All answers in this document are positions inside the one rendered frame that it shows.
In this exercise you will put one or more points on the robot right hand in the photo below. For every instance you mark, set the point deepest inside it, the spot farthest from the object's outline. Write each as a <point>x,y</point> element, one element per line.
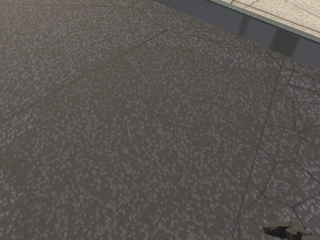
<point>289,231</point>

